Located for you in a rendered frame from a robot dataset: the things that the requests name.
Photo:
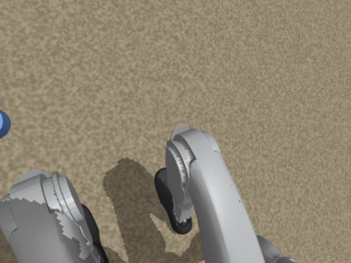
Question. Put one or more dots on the tin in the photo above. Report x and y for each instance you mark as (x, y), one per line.
(4, 124)

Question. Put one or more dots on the right robot foot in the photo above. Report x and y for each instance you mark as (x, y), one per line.
(165, 197)

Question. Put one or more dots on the right robot hand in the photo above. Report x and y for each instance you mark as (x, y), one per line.
(270, 253)

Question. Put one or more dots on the left robot foot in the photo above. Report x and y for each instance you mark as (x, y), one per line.
(94, 231)

